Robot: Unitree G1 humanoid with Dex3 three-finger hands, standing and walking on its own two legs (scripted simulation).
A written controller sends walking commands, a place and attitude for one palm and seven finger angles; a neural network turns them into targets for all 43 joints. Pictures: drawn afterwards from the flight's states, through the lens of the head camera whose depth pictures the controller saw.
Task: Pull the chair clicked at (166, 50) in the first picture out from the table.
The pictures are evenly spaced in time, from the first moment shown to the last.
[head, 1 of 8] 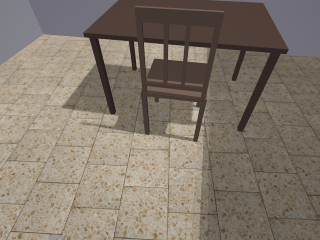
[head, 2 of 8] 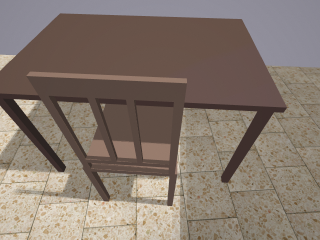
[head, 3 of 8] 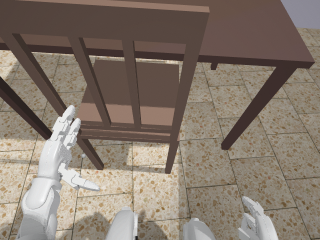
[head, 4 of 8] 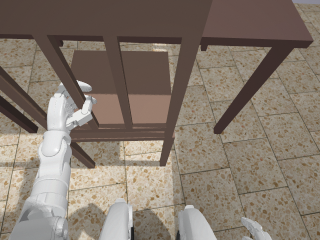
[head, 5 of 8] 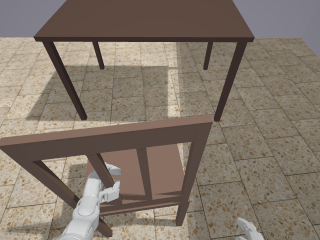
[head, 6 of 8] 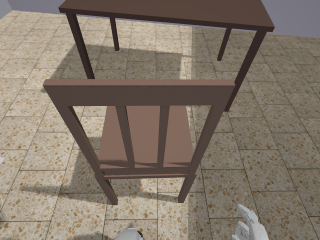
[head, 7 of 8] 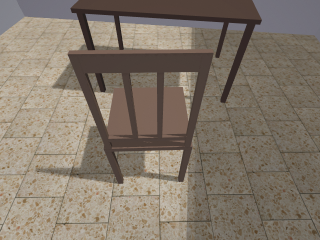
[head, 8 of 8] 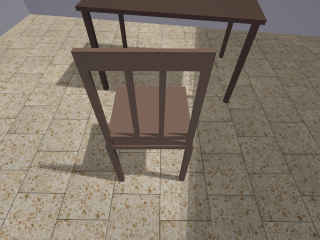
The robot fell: no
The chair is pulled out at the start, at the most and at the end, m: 0.00 0.64 0.64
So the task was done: yes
